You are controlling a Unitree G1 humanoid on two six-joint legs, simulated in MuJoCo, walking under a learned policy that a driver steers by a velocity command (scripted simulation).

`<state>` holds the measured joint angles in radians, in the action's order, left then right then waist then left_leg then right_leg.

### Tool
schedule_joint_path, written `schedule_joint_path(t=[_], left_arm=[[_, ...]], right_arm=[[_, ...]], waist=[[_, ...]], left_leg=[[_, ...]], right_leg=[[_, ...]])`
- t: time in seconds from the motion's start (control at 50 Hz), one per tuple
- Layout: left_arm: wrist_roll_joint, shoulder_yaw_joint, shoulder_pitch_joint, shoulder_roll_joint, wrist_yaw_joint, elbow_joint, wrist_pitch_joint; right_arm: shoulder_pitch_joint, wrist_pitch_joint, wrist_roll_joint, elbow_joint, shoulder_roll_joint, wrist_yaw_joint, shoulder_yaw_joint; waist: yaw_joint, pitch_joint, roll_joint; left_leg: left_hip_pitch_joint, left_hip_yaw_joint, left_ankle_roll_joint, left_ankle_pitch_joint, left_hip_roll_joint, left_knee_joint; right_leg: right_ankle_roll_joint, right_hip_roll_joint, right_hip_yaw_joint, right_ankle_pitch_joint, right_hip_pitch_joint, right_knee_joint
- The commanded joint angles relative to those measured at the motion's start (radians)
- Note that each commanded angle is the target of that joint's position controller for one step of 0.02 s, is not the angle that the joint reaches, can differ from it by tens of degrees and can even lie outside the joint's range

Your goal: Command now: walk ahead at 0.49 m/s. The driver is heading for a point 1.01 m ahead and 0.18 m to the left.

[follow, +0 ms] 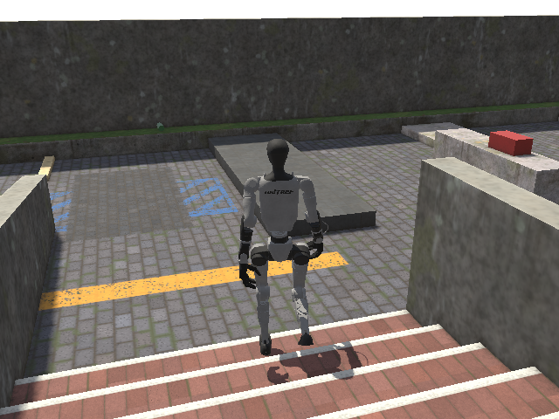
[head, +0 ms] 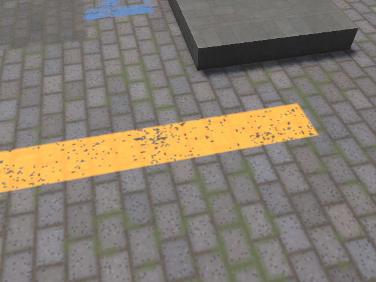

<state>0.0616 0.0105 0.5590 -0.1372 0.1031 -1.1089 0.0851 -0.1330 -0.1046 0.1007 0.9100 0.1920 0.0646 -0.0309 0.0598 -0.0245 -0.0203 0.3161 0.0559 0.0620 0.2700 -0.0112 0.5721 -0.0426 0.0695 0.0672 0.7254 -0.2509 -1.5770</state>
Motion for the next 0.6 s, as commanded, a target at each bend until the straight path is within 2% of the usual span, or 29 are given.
schedule_joint_path(t=[0.02,0.04,0.06,0.08,0.1,0.12,0.14,0.16,0.18,0.2,0.22,0.24,0.26,0.28,0.3,0.32,0.36,0.38,0.4,0.42,0.44,0.46,0.48,0.5,0.52,0.54,0.56,0.58,0.6], left_arm=[[-0.008,-0.030,-0.231,-0.131,-0.028,0.200,0.050],[0.022,-0.024,-0.192,-0.096,-0.051,0.183,0.047],[0.047,-0.010,-0.174,-0.044,-0.057,0.174,0.034],[0.055,0.000,-0.202,-0.007,-0.056,0.177,0.020],[0.046,0.002,-0.236,-0.001,-0.055,0.195,0.006],[0.039,0.006,-0.258,-0.016,-0.054,0.215,0.000],[0.034,0.011,-0.295,-0.013,-0.054,0.239,-0.006],[0.049,0.019,-0.265,-0.003,-0.041,0.236,-0.007],[0.049,0.025,-0.306,-0.013,-0.032,0.251,-0.004],[0.052,0.014,-0.357,-0.055,-0.030,0.263,-0.001],[0.046,0.013,-0.413,-0.075,-0.037,0.278,0.003],[0.042,0.014,-0.449,-0.081,-0.041,0.292,-0.001],[0.041,0.013,-0.478,-0.094,-0.041,0.309,-0.013],[0.039,0.011,-0.514,-0.117,-0.042,0.324,-0.023],[0.042,0.013,-0.579,-0.124,-0.042,0.345,-0.028],[0.040,0.017,-0.650,-0.121,-0.043,0.371,-0.031],[0.043,0.025,-0.737,-0.120,-0.040,0.384,-0.027],[-0.174,-0.024,-0.776,-0.194,-0.046,0.401,0.006],[-0.179,-0.034,-0.688,-0.216,-0.046,0.366,0.021],[-0.147,-0.051,-0.555,-0.222,-0.045,0.324,0.030],[-0.115,-0.067,-0.334,-0.231,-0.045,0.257,0.029],[-0.076,-0.064,-0.098,-0.242,-0.041,0.189,0.024],[-0.081,-0.075,-0.006,-0.273,-0.044,0.172,0.020],[-0.109,-0.098,0.014,-0.314,-0.053,0.150,0.005],[-0.086,-0.097,-0.046,-0.285,-0.073,0.153,-0.008],[-0.074,-0.084,-0.201,-0.239,-0.086,0.179,-0.006],[-0.053,-0.066,-0.329,-0.200,-0.089,0.203,0.016],[-0.048,-0.063,-0.388,-0.178,-0.084,0.200,0.026],[-0.050,-0.056,-0.424,-0.151,-0.084,0.193,0.027]], right_arm=[[-0.326,0.014,-0.017,0.084,0.178,-0.008,-0.048],[-0.203,0.009,-0.007,0.058,0.044,-0.014,-0.003],[-0.143,-0.005,-0.002,0.032,-0.020,-0.025,0.022],[-0.120,-0.021,-0.020,0.024,-0.037,-0.034,0.028],[-0.172,-0.037,-0.046,0.047,0.005,-0.042,0.014],[-0.222,-0.046,-0.041,0.078,0.011,-0.046,0.016],[-0.254,-0.048,-0.029,0.094,0.032,-0.038,0.012],[-0.256,-0.050,-0.014,0.092,0.053,-0.032,0.007],[-0.282,-0.052,0.002,0.112,0.026,-0.033,0.015],[-0.322,-0.050,-0.013,0.104,0.027,-0.040,0.015],[-0.333,-0.047,-0.009,0.108,0.020,-0.040,0.019],[-0.356,-0.040,-0.007,0.117,0.044,-0.030,0.022],[-0.382,-0.034,-0.005,0.129,0.038,-0.019,0.027],[-0.422,-0.031,-0.005,0.140,0.028,-0.013,0.032],[-0.465,-0.030,-0.013,0.156,0.030,-0.011,0.033],[-0.516,-0.030,-0.020,0.174,0.033,-0.017,0.033],[-0.581,-0.017,-0.037,0.199,0.053,-0.032,0.025],[-0.422,0.026,-0.167,0.149,0.151,-0.083,-0.026],[-0.423,0.047,-0.147,0.153,0.164,-0.095,-0.027],[-0.456,0.055,-0.126,0.159,0.136,-0.091,-0.026],[-0.451,0.051,-0.113,0.160,0.094,-0.082,-0.019],[-0.511,0.033,-0.125,0.179,0.002,-0.069,-0.007],[-0.582,0.015,-0.179,0.158,0.008,-0.070,0.006],[-0.492,-0.003,-0.208,0.084,0.041,-0.075,-0.001],[-0.345,-0.001,-0.216,0.039,0.061,-0.090,-0.011],[-0.238,0.013,-0.193,0.000,0.068,-0.111,-0.020],[-0.230,0.028,-0.169,-0.009,0.067,-0.119,-0.033],[-0.261,0.045,-0.134,-0.004,0.037,-0.119,-0.034],[-0.277,0.061,-0.131,-0.008,0.002,-0.117,-0.039]], waist=[[-0.175,-0.049,0.089],[-0.087,-0.057,0.087],[-0.033,-0.103,0.024],[-0.032,-0.122,0.034],[-0.047,-0.076,-0.007],[-0.058,-0.049,0.018],[-0.059,-0.043,0.016],[-0.041,-0.022,0.000],[-0.062,-0.031,0.036],[-0.097,-0.037,0.048],[-0.110,-0.047,0.042],[-0.116,-0.053,0.014],[-0.118,-0.081,-0.014],[-0.133,-0.117,0.006],[-0.155,-0.143,0.026],[-0.184,-0.162,0.036],[-0.233,-0.173,0.035],[-0.204,-0.223,0.008],[-0.157,-0.133,0.047],[-0.111,-0.019,0.047],[-0.015,0.092,0.042],[0.053,0.267,0.185],[0.085,0.479,0.293],[0.107,0.541,0.306],[0.104,0.398,0.166],[0.054,0.224,0.023],[-0.020,0.153,-0.015],[-0.073,0.097,0.014],[-0.112,0.025,0.052]], left_leg=[[-0.484,-0.478,0.293,-0.116,-0.383,-0.230],[-0.249,-0.434,0.278,-0.102,-0.341,-0.272],[-0.058,-0.364,0.247,-0.144,-0.291,-0.334],[0.087,-0.300,0.256,-0.166,-0.260,-0.391],[0.045,-0.265,0.271,-0.151,-0.216,-0.378],[0.035,-0.251,0.272,-0.210,-0.211,-0.351],[0.046,-0.206,0.262,-0.325,-0.191,-0.318],[0.092,-0.173,0.240,-0.369,-0.160,-0.250],[0.007,-0.183,0.226,-0.306,-0.160,-0.188],[-0.074,-0.167,0.220,-0.243,-0.138,-0.151],[-0.013,-0.151,0.192,-0.146,-0.100,-0.121],[0.092,-0.144,0.192,-0.079,-0.084,-0.132],[0.123,-0.169,0.199,-0.033,-0.105,-0.136],[0.066,-0.205,0.208,-0.010,-0.136,-0.109],[-0.037,-0.230,0.209,-0.022,-0.151,-0.084],[-0.141,-0.258,0.203,-0.037,-0.168,-0.054],[-0.280,-0.302,0.185,-0.065,-0.158,0.012],[-0.218,-0.305,0.127,-0.199,-0.156,0.104],[-0.252,-0.275,0.115,-0.344,-0.139,0.231],[-0.206,-0.245,0.095,-0.432,-0.105,0.376],[-0.026,-0.225,0.063,-0.341,-0.053,0.603],[0.343,-0.187,0.003,0.390,0.075,0.980],[0.529,-0.263,-0.034,0.511,0.067,1.241],[0.645,-0.266,-0.051,0.423,0.016,1.240],[0.706,-0.184,-0.063,0.292,-0.027,1.225],[0.686,-0.117,-0.069,0.184,-0.047,1.227],[0.592,-0.176,-0.057,0.028,-0.085,1.086],[0.513,-0.187,-0.048,0.012,-0.107,1.040],[0.432,-0.195,-0.050,-0.009,-0.118,0.898]], right_leg=[[-0.035,-0.132,0.047,-0.296,-0.821,-0.114],[-0.062,-0.192,0.106,-0.503,-0.667,0.055],[-0.089,-0.245,0.104,-0.624,-0.534,0.246],[-0.081,-0.260,0.072,-0.682,-0.443,0.426],[-0.063,-0.234,0.021,-0.681,-0.431,0.498],[-0.042,-0.243,0.016,-0.725,-0.429,0.589],[-0.023,-0.231,-0.013,-0.770,-0.388,0.673],[-0.021,-0.207,-0.027,-0.876,-0.323,0.654],[-0.014,-0.238,0.056,-1.045,-0.427,0.738],[-0.012,-0.214,0.023,-1.168,-0.502,0.858],[-0.016,-0.207,0.015,-1.298,-0.425,0.965],[-0.021,-0.181,-0.038,-1.307,-0.296,0.977],[-0.020,-0.178,-0.053,-1.245,-0.253,0.960],[-0.015,-0.193,-0.038,-1.189,-0.302,0.975],[-0.011,-0.195,-0.039,-1.118,-0.363,1.031],[-0.005,-0.196,-0.039,-1.067,-0.421,1.092],[0.004,-0.190,-0.046,-1.004,-0.439,1.211],[0.006,-0.161,0.020,-0.922,-0.404,1.241],[-0.006,-0.144,-0.004,-0.953,-0.287,1.266],[-0.025,-0.115,-0.054,-1.031,-0.061,1.247],[-0.045,-0.145,-0.049,-1.161,0.262,1.157],[-0.123,-0.314,0.052,-1.545,0.733,0.887],[-0.246,-0.497,0.286,-1.426,0.952,0.830],[-0.312,-0.567,0.493,-0.866,0.930,1.004],[-0.292,-0.562,0.518,-0.533,0.746,1.164],[-0.267,-0.533,0.478,-0.500,0.473,1.270],[-0.254,-0.530,0.425,-0.582,0.245,1.284],[-0.227,-0.490,0.349,-0.664,0.093,1.300],[-0.171,-0.412,0.180,-0.720,-0.065,1.324]])
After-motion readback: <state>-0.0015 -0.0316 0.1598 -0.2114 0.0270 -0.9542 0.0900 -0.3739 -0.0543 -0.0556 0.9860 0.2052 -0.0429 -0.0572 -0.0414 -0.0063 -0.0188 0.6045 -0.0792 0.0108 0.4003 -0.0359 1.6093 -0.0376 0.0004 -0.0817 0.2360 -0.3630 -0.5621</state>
